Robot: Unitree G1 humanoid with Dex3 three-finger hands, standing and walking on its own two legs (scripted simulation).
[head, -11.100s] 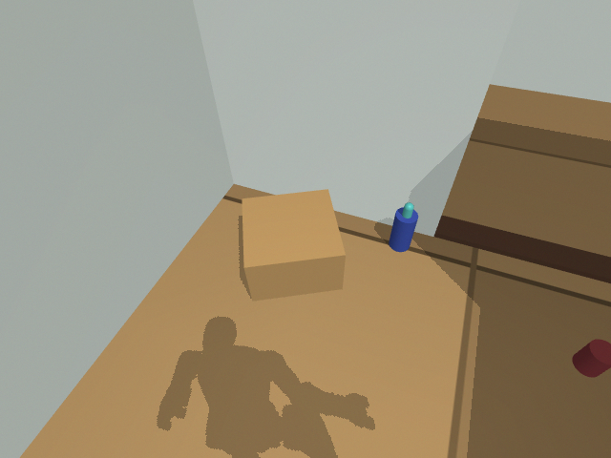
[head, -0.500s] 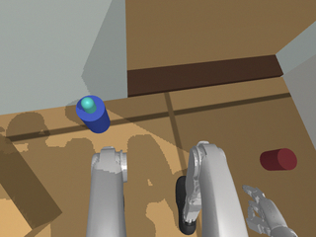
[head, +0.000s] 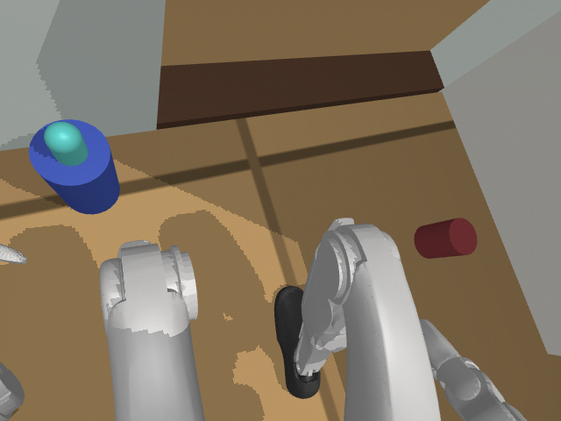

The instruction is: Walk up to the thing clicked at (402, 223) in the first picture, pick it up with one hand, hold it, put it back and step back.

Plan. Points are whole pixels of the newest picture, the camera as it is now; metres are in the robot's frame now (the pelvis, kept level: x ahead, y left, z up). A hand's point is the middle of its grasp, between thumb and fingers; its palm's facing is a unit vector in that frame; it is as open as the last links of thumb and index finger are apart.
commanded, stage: close in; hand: left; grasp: from the side
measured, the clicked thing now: (79, 167) +0.45 +0.24 -0.18
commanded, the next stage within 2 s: rest palm in 0.70 s
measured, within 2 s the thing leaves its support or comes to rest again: neither
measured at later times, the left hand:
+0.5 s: hand (51, 192) +0.40 +0.27 -0.15, palm faces +0.22 -0.98 +0.01, open 17.7 cm
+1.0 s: hand (69, 183) +0.42 +0.25 -0.17, palm faces +0.28 -0.96 -0.01, open 17.1 cm
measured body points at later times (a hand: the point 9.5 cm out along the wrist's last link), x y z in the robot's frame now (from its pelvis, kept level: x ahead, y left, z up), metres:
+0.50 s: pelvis -0.02 +0.01 -0.01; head +0.20 +0.16 +0.35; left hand +0.39 +0.32 -0.15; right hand +0.14 -0.26 -0.06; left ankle +0.07 +0.13 -0.27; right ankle +0.13 -0.13 -0.27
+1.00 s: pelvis -0.01 +0.01 -0.02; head +0.22 +0.16 +0.33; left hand +0.40 +0.30 -0.17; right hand +0.13 -0.25 -0.06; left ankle +0.07 +0.13 -0.27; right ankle +0.13 -0.14 -0.27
